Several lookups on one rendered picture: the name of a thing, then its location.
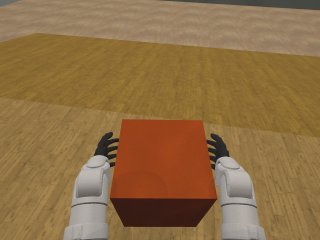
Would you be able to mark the robot left hand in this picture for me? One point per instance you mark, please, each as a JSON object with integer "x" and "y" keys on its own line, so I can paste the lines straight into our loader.
{"x": 103, "y": 149}

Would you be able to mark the robot right hand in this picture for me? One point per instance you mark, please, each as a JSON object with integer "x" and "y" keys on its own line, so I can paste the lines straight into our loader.
{"x": 220, "y": 151}

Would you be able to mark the carton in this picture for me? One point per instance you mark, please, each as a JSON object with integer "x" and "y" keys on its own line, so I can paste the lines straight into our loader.
{"x": 162, "y": 175}

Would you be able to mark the robot left forearm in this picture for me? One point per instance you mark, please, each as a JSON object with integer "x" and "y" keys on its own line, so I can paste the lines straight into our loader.
{"x": 89, "y": 201}

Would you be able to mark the robot right forearm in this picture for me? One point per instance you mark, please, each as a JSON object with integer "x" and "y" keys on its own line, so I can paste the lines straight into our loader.
{"x": 240, "y": 219}

